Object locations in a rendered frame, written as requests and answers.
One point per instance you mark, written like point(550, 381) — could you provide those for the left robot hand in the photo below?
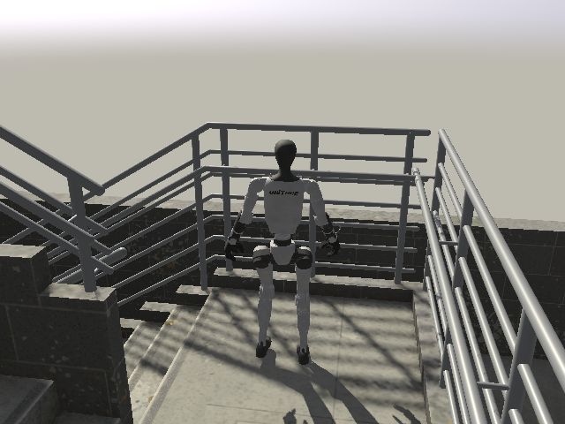
point(228, 248)

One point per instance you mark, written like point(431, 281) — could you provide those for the robot right upper arm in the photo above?
point(312, 188)

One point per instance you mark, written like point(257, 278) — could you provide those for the robot head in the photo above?
point(285, 152)

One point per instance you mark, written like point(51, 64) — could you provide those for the right robot shin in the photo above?
point(304, 323)

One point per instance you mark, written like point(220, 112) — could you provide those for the robot right forearm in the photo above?
point(329, 231)

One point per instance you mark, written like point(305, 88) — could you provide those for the robot left forearm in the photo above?
point(237, 230)

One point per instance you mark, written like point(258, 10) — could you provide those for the robot left upper arm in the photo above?
point(255, 186)

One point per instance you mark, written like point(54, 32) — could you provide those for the right robot hand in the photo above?
point(327, 244)

